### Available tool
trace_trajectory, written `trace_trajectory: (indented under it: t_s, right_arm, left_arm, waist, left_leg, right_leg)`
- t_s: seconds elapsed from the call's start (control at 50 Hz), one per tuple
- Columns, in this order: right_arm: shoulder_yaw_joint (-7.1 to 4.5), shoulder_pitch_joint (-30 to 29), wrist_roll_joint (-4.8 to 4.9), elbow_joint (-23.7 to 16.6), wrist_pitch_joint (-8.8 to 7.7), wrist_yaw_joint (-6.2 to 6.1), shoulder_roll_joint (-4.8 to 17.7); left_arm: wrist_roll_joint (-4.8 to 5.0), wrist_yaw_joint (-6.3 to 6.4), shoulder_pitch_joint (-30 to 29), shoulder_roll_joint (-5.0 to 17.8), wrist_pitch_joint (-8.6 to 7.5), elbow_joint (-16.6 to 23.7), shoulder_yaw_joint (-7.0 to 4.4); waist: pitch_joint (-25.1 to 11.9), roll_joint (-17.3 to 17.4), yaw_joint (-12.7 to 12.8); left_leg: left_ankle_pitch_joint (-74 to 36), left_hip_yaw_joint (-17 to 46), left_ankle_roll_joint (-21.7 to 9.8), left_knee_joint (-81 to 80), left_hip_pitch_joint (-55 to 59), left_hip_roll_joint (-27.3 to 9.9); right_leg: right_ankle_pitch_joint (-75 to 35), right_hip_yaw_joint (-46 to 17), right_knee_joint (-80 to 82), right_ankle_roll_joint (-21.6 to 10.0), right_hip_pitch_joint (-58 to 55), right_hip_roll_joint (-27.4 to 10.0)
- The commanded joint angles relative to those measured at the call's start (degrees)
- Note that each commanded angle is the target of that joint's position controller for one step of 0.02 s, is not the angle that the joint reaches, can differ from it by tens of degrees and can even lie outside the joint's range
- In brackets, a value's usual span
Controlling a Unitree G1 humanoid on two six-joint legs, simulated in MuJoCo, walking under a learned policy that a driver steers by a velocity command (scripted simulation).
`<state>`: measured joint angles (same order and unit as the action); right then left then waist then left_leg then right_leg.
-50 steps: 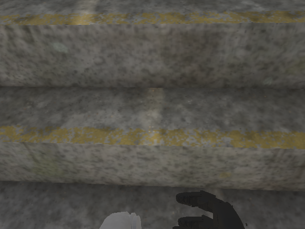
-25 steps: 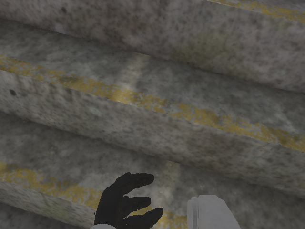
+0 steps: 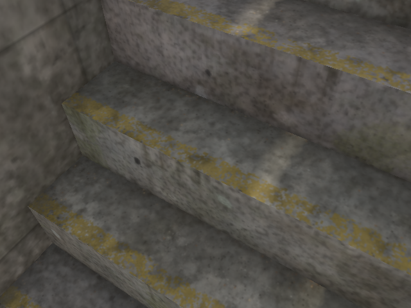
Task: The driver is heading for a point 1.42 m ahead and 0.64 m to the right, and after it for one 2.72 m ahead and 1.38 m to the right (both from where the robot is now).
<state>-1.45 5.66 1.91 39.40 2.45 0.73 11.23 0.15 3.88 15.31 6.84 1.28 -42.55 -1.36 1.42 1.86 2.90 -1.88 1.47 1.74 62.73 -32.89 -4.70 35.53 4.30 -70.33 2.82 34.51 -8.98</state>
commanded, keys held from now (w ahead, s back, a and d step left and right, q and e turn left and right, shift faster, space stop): e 0.78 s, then w+e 0.22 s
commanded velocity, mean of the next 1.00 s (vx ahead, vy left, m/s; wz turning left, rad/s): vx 0.04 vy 0.00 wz -0.48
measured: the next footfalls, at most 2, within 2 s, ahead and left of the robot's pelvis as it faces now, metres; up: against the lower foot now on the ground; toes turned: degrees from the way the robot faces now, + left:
left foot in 0.12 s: +0.03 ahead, +0.16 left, -0.22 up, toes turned -5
right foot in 0.86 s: -0.30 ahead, +0.07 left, -0.44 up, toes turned -28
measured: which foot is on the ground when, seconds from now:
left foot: up 0.00-0.10, down 0.12-0.82, up 0.84-1.00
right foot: down 0.00-0.10, up 0.12-0.84, down 0.86-1.00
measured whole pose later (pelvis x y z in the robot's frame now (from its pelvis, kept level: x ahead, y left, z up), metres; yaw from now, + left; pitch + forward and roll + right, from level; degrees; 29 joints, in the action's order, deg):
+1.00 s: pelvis -0.23 +0.14 -0.36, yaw -31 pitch +3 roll +0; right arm 2.8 4.1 1.2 30.1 0.9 -1.1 5.3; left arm -1.6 3.6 25.5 5.7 3.3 -51.4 -0.3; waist -3.9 4.6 5.6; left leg 23.5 -2.9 6.9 121.4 -67.1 -9.7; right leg 25.5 -1.6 -36.6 -3.0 14.1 3.4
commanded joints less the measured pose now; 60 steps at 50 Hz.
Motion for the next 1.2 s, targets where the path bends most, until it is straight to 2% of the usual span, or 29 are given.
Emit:
trace_trajectory:
  t_s: [0.02,0.08,0.1,0.14,0.16,0.2,0.24,0.26,0.28,0.3,0.36,0.44,0.54,0.58,0.66,0.74,0.8,0.84,0.86,0.88,0.9,0.94,0.96,0.98,1.04,1.1,1.14,1.16,1.2]
  right_arm:
    - [-0.97,8.6,-0.43,1.8,0.01,0.15,1.5]
    - [0.4,4.9,-3.04,3.1,0.17,-0.47,-0.9]
    - [0.09,22.1,-5.61,6.8,-0.61,-0.1,-0.7]
    - [0.36,21.5,-5.53,12.8,-0.6,-1.24,3.7]
    - [1.09,18.3,-7.96,9.6,-0.35,-1.29,5.7]
    - [0.3,11.9,-7.14,8.2,0.14,-1.3,9.3]
    - [1.63,11.2,-4.2,8.4,-0.47,-2.2,4.9]
    - [0.51,10.0,-3.7,7.5,-1.44,-3.73,10.9]
    - [2.49,4.4,-5.04,4.5,-2.46,-5.3,5.7]
    - [3.86,0.8,-6.03,2.2,-2.67,-6.3,3.6]
    - [4.22,4.3,-5.12,1.2,-2.75,-7.9,3.3]
    - [2.66,1.0,-2.91,-1.6,-3.46,-8.17,5.3]
    - [0.1,7.5,-4.61,-6.0,-1.97,-11.12,7.6]
    - [0.86,2.0,-4.81,-9.3,-2.2,-10.06,6.7]
    - [1.44,-10.2,-3.74,-13.4,-3.86,-6.93,4.6]
    - [1.67,-9.0,-2.31,-15.9,-4.35,-3.57,1.7]
    - [1.19,-4.9,1.51,-16.9,-2.27,-3.88,0.7]
    - [0.83,-2.4,2.5,-15.4,-1.9,-2.85,-2.7]
    - [1.58,-8.4,1.43,-18.3,-2.27,-1.66,-7.5]
    - [2.14,-10.7,0.07,-19.6,-3.06,-0.28,-9.6]
    - [3.34,-9.4,-0.26,-19.0,-3.75,-0.21,-8.9]
    - [7.01,-20.7,-1.53,-23.3,-4.63,-0.46,-11.5]
    - [7.12,-23.3,-1.2,-25.8,-4.45,-1.07,-8.3]
    - [4.94,-28.6,-0.64,-24.6,-4.3,-2.23,-4.6]
    - [4.04,-19.5,-2.31,-19.6,-4.8,-2.83,-2.7]
    - [5.83,-20.8,-2.28,-19.0,-7.01,-1.08,-7.7]
    - [7.36,-20.3,-1.33,-20.7,-7.56,-0.16,-9.4]
    - [9.62,-23.2,-2.18,-24.1,-7.71,0.23,-10.7]
    - [7.07,-18.0,-1.68,-21.9,-7.33,-0.87,-6.0]
  left_arm:
    - [0.43,0.52,-6.1,8.5,0.21,4.5,-2.73]
    - [0.28,2.68,-2.6,4.1,0.84,4.7,-2.11]
    - [1.25,2.2,-11.1,3.4,-0.89,5.2,-0.95]
    - [1.78,-0.32,-0.6,-8.2,-2.33,1.4,0.08]
    - [3.09,-1.34,5.1,-7.8,-2.41,-2.9,0.48]
    - [1.53,-0.46,2.9,-3.7,-0.65,-3.1,-0.14]
    - [0.08,-0.64,-1.7,-3.6,-0.66,-3.5,0.73]
    - [0.61,-0.11,-2.6,-3.6,-0.08,-0.8,1.48]
    - [0.88,-0.25,-3.7,0.8,0.66,-1.7,0.37]
    - [1.05,-0.18,-5.7,3.3,1.4,-1.5,-0.68]
    - [-0.34,0.04,-6.1,3.0,1.88,-0.3,-1.2]
    - [-0.29,-0.44,1.9,4.2,3.27,-2.8,-1.72]
    - [-0.59,1.12,-3.5,7.7,4.23,-0.4,-1.8]
    - [-0.15,1.69,4.2,9.0,3.89,-1.0,-2.87]
    - [-0.85,0.91,15.4,8.0,4.22,-1.3,-2.07]
    - [-3.87,-0.98,12.9,5.9,4.09,-3.5,0.19]
    - [-3.47,-3.32,12.1,5.3,3.84,-8.2,1.06]
    - [-2.7,-4.62,6.6,2.8,2.32,-9.1,1.51]
    - [-4.62,-4.74,5.6,3.5,1.0,-9.9,1.49]
    - [-5.13,-4.83,7.6,7.9,-0.33,-8.8,0.78]
    - [-2.24,-4.37,14.0,17.2,-0.3,-6.8,-2.23]
    - [0.2,-0.17,18.1,19.5,2.87,-5.9,-3.51]
    - [0.6,1.09,9.8,23.7,1.85,-1.7,-4.52]
    - [-2.21,2.16,12.2,17.9,0.51,-2.4,-3.55]
    - [-1.38,2.2,16.1,12.4,-0.7,-2.5,-2.68]
    - [-1.14,0.75,22.4,4.6,-0.2,-5.7,-0.65]
    - [-1.44,0.35,22.2,5.6,-1.3,-7.2,-0.76]
    - [1.18,1.17,14.6,9.4,-0.48,-4.8,-2.15]
    - [1.28,0.71,13.5,14.5,-0.23,-6.3,-2.64]
  waist:
    - [-7.5,-12.1,-4.6]
    - [-2.7,-10.0,-1.0]
    - [-5.5,-10.5,-11.2]
    - [-11.5,11.4,-0.6]
    - [-18.0,6.3,-0.1]
    - [-18.8,4.0,0.0]
    - [-12.9,3.2,-1.9]
    - [-13.9,10.3,-1.1]
    - [-13.4,0.3,-1.9]
    - [-9.6,2.5,-2.4]
    - [-4.1,7.3,-3.6]
    - [-0.9,8.9,-1.0]
    - [-3.4,5.2,-7.2]
    - [-6.9,3.7,-3.4]
    - [-6.6,2.0,4.7]
    - [-6.3,3.9,-2.5]
    - [-6.3,-1.4,-5.3]
    - [-6.2,-13.2,-7.3]
    - [-4.6,-19.3,-6.7]
    - [-5.3,-19.7,-6.2]
    - [-7.3,-16.5,-2.5]
    - [-2.2,-12.7,1.9]
    - [5.2,-9.5,1.2]
    - [5.9,-1.8,5.0]
    - [3.0,-8.0,3.6]
    - [4.5,-10.2,4.5]
    - [4.7,-12.0,3.0]
    - [3.8,-11.3,-0.6]
    - [-11.1,-13.3,-5.9]
  left_leg:
    - [-4.7,-4.5,-3.5,-30.7,16.2,0.9]
    - [-13.0,-5.5,-2.6,-56.2,18.8,0.6]
    - [-25.1,0.8,-2.6,-60.7,15.5,-5.7]
    - [-97.5,2.7,1.3,-36.4,38.1,-9.8]
    - [-81.7,3.5,-3.4,-30.6,41.2,-12.3]
    - [-45.3,4.4,-9.3,-32.4,43.4,-11.1]
    - [-30.0,3.8,-3.7,-31.8,38.5,-8.7]
    - [-5.3,16.6,-10.0,-40.9,34.1,-17.2]
    - [13.6,16.6,-9.4,-43.9,27.6,-15.8]
    - [20.8,15.2,-6.8,-45.0,21.5,-13.7]
    - [22.5,8.1,-1.0,-45.3,18.8,-9.9]
    - [34.9,5.9,-2.5,-47.3,9.3,-9.0]
    - [39.6,16.7,-8.6,-45.0,22.4,-16.8]
    - [39.0,14.7,-13.7,-39.1,13.4,-16.4]
    - [40.5,-1.6,-9.9,-30.6,-6.0,-11.7]
    - [32.6,-3.6,-6.6,-18.1,-3.2,-12.3]
    - [33.8,-4.4,-4.3,-4.1,-3.3,-12.9]
    - [37.5,-9.9,-5.2,25.8,-10.4,-9.4]
    - [38.0,-13.2,-4.2,50.3,-22.6,-7.4]
    - [39.1,-10.7,-1.9,71.5,-37.1,-5.4]
    - [38.2,-9.3,0.8,75.3,-46.2,-4.4]
    - [37.8,-3.1,5.9,69.6,-57.9,-5.2]
    - [24.8,0.4,7.1,53.5,-59.8,-9.9]
    - [19.1,4.4,8.0,58.7,-66.2,-7.9]
    - [18.4,2.2,6.0,63.0,-66.1,-4.3]
    - [19.0,-1.9,3.5,68.5,-66.4,-3.0]
    - [22.8,-2.1,1.9,68.0,-67.3,-4.5]
    - [37.0,-3.7,-1.6,43.2,-47.7,-5.4]
    - [36.6,-14.2,-5.1,26.5,1.8,4.4]
  right_leg:
    - [-10.3,-11.0,11.5,-8.7,-3.9,-3.0]
    - [-19.0,-9.7,1.2,-6.5,-6.9,2.0]
    - [-19.9,-6.6,-17.5,-3.7,-15.2,0.5]
    - [10.5,-3.1,-40.6,-0.4,15.6,9.1]
    - [11.4,-10.9,-57.3,3.9,18.8,10.0]
    - [4.4,-13.1,-65.6,5.0,31.0,9.8]
    - [-16.3,-15.1,-61.5,4.3,35.6,8.9]
    - [-20.2,-13.4,-63.2,5.6,34.7,6.1]
    - [-31.7,-16.2,-59.6,5.5,27.3,6.8]
    - [-37.6,-14.4,-59.0,6.1,24.0,8.7]
    - [-39.4,-15.8,-46.9,5.7,18.5,9.8]
    - [-36.6,-10.4,-21.9,4.7,2.9,11.2]
    - [-22.1,-11.9,-11.0,4.7,10.4,7.7]
    - [-25.4,-10.4,-25.8,6.0,4.7,8.6]
    - [-35.1,-4.6,-11.5,-0.5,-11.2,6.4]
    - [-41.9,2.1,22.9,-10.5,-13.1,4.3]
    - [-48.5,5.7,52.7,-15.6,-19.6,3.8]
    - [-46.7,-1.1,56.3,-15.3,-20.4,2.7]
    - [-63.2,-4.9,49.0,-11.8,-20.0,0.8]
    - [-85.4,-15.0,37.5,-9.3,-21.2,-3.0]
    - [-79.4,-22.7,39.4,-13.0,-28.2,-6.7]
    - [-42.9,-38.5,54.1,-21.1,-33.0,-13.0]
    - [-6.6,-56.5,62.9,-22.1,-26.7,-19.2]
    - [5.9,-61.0,64.6,-23.0,-32.4,-20.9]
    - [-7.1,-44.8,59.5,-21.5,-42.9,-11.7]
    - [-23.4,-31.7,57.3,-20.5,-42.2,-6.5]
    - [-31.0,-27.3,57.7,-18.7,-41.5,-5.6]
    - [-37.6,-21.4,65.8,-16.3,-27.3,-3.9]
    - [-85.8,-12.9,66.9,-17.5,-11.7,-2.5]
